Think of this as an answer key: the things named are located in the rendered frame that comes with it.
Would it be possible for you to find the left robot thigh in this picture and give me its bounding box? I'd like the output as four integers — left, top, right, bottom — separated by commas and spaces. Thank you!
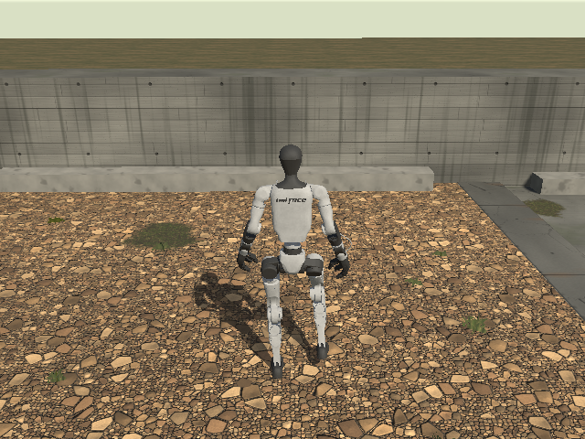
261, 256, 282, 324

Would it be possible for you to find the robot right hand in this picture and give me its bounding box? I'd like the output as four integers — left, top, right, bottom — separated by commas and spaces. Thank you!
328, 257, 350, 279

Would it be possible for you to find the robot right forearm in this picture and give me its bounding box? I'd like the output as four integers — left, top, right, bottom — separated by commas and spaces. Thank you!
327, 221, 347, 261

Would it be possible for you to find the robot left upper arm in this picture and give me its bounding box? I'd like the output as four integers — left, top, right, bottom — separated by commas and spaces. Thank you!
247, 185, 272, 235

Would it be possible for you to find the robot left hand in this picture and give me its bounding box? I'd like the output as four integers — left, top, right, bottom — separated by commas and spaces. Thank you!
237, 252, 258, 272

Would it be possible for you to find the humanoid robot head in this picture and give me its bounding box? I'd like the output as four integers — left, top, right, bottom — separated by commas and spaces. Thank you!
275, 145, 307, 189

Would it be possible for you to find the robot right upper arm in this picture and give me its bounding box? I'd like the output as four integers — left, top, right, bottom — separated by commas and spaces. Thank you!
310, 184, 336, 236

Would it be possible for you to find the robot left forearm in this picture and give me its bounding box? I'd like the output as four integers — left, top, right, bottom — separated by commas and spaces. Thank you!
239, 221, 256, 256

